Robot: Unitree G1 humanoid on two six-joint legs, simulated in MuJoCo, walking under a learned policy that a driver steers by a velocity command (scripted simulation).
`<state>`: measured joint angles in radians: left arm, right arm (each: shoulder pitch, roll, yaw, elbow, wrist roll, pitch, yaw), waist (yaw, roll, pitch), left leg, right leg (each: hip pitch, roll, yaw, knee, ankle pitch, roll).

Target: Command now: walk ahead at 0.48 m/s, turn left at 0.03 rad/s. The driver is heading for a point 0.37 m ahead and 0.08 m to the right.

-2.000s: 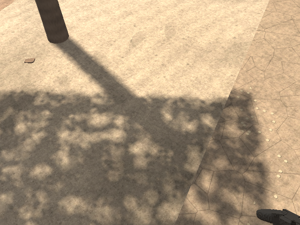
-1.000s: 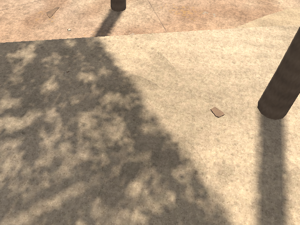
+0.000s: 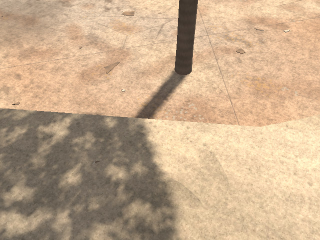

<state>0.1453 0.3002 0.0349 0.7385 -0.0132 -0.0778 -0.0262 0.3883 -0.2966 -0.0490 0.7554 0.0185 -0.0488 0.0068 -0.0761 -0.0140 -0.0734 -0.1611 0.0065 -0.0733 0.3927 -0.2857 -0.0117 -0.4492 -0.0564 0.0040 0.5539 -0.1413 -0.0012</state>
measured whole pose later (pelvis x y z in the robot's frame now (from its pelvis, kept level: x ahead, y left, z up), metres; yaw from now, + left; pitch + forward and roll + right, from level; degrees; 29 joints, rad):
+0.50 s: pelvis +0.13 -0.03 -0.01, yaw +0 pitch +2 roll +0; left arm 0.24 0.25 0.01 0.87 0.01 -0.03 0.00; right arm 0.15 -0.23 -0.03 0.74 -0.01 0.00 -0.02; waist 0.04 -0.02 -0.01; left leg -0.37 0.00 -0.01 0.53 -0.20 0.01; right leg -0.19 0.01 -0.02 0.52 -0.36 -0.01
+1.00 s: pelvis +0.15 -0.02 -0.01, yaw +0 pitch -1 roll +0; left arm 0.22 0.23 0.01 1.01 0.01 0.01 0.03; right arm 0.10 -0.22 -0.06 0.95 0.00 0.02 -0.03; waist 0.02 0.00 0.05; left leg -0.28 -0.02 -0.01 0.53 -0.22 0.01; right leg -0.08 -0.01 -0.03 0.48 -0.38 0.00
